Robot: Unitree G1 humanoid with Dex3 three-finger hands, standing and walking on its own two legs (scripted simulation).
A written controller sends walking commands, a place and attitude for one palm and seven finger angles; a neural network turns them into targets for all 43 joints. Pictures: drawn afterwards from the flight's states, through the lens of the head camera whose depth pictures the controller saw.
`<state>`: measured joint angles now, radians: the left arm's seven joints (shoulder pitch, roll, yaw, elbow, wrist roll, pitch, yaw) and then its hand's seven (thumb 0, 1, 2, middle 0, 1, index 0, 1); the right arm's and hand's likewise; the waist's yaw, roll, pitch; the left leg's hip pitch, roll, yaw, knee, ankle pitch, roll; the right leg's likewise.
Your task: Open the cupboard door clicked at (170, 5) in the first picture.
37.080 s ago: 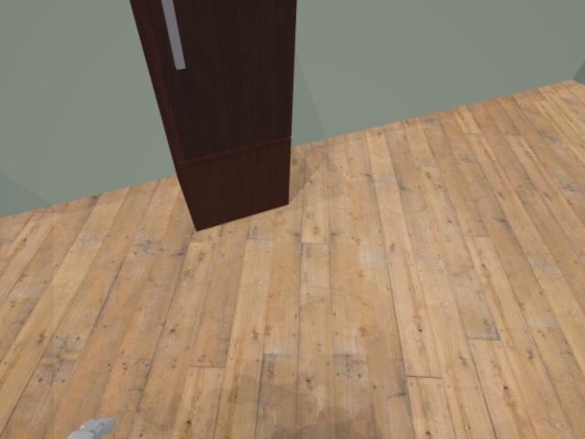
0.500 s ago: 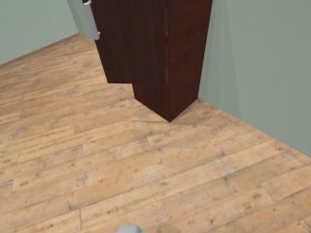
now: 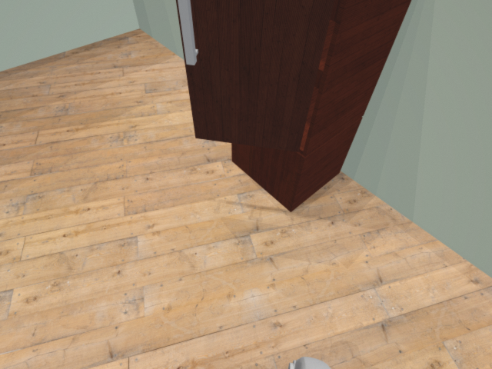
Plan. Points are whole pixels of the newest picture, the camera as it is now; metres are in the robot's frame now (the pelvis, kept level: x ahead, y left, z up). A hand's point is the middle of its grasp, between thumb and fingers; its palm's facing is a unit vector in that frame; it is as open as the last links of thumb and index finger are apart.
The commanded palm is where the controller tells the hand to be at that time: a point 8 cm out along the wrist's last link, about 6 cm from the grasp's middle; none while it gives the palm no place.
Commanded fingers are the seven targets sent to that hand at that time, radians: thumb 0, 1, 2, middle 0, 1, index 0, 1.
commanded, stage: take the last steps up to it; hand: left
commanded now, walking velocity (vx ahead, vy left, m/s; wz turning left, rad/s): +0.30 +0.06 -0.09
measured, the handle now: (190, 28) +0.91 +0.23 +0.10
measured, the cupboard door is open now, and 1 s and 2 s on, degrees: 39 39 39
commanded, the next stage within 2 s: come to a stop and stand still in 0.60 s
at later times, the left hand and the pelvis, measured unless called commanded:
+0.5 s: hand (183, 293) +0.27 +0.15 -0.15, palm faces +0.03 -0.98 -0.21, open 7.1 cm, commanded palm none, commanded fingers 0.00 0.90 0.90 -0.20 -0.30 -0.20 -0.30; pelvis +0.19 -0.02 +0.01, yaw -2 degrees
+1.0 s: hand (156, 278) +0.31 +0.22 -0.18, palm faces +0.00 -0.99 -0.15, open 7.4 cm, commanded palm none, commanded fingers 0.00 0.90 0.90 -0.20 -0.30 -0.20 -0.30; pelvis +0.29 +0.05 +0.01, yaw -4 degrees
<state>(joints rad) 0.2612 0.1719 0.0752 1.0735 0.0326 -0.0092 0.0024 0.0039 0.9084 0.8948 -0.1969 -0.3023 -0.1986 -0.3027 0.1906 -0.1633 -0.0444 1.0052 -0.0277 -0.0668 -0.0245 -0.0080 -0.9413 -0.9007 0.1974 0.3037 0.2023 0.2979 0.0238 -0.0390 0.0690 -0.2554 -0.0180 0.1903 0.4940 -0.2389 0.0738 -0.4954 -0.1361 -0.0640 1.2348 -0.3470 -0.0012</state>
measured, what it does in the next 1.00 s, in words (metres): walks ahead: right foot, then left foot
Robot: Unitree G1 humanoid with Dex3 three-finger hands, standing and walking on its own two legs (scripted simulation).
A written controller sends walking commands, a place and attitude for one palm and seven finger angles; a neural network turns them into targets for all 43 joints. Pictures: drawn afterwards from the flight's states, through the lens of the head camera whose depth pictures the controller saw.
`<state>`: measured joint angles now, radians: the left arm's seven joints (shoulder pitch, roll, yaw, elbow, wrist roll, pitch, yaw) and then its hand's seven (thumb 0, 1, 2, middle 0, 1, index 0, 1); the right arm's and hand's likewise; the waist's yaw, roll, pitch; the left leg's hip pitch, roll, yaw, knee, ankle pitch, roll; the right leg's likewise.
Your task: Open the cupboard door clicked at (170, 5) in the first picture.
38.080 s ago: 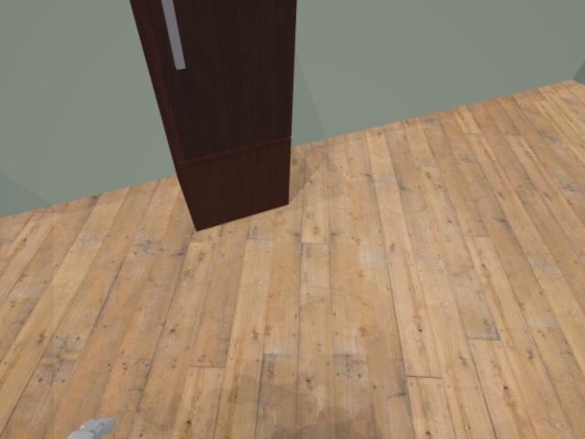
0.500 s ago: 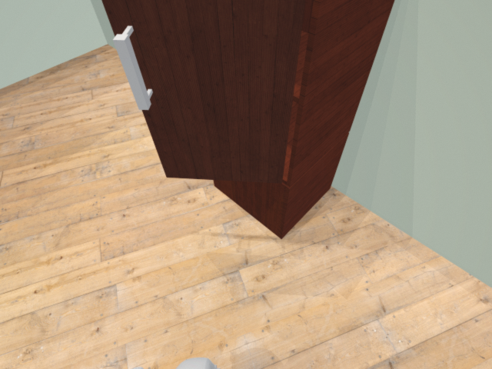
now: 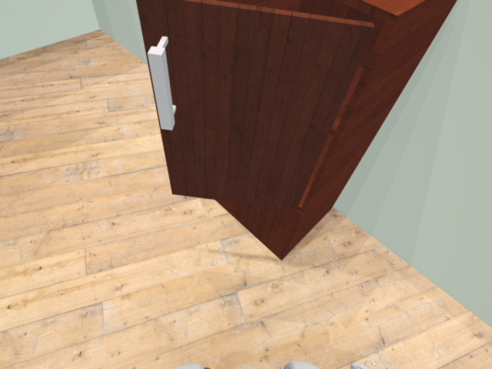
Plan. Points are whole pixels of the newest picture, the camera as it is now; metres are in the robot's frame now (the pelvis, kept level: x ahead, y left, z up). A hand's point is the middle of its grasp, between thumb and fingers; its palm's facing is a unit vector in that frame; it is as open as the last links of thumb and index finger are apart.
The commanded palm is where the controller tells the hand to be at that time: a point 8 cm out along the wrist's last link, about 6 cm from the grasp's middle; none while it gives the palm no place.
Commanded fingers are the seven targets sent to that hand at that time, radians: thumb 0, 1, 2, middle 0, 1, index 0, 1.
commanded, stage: come to a stop and stand still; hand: left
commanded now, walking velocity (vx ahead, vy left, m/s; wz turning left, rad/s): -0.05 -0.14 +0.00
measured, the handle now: (165, 85) +0.60 +0.22 +0.09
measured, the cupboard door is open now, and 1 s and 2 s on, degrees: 39 39 39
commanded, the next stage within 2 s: look again from close up in 1.02 s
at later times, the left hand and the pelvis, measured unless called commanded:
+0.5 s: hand out of the picture -0.02 +0.10 -0.16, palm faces +0.02 -0.98 -0.22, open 7.3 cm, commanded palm none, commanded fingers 0.00 0.90 0.90 -0.20 -0.30 -0.20 -0.30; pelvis -0.03 -0.07 +0.01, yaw +0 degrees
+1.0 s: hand out of the picture -0.01 +0.13 -0.18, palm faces +0.07 -0.98 -0.20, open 7.4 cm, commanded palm none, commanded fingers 0.00 0.90 0.90 -0.20 -0.30 -0.20 -0.30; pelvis -0.01 -0.04 +0.00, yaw +1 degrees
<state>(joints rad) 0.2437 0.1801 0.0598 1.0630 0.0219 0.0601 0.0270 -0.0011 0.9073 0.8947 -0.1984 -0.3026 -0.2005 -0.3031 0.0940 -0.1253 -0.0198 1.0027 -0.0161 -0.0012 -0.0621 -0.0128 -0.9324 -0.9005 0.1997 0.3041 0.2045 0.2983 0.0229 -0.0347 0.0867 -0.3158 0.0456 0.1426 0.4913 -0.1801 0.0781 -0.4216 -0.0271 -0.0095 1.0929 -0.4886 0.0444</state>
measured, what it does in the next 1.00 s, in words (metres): steps on the spot: right foot, then left foot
